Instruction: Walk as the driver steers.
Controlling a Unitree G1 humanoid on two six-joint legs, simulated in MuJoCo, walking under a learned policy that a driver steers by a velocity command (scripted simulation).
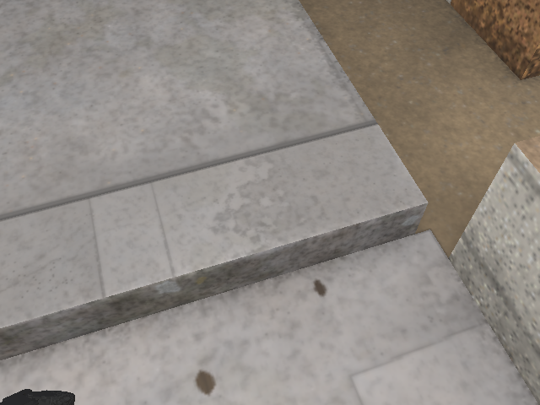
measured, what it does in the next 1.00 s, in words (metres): steps on the spot: right foot, then left foot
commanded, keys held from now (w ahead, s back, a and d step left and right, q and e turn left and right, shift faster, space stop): e+shift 0.12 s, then shift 0.18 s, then q+shift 0.70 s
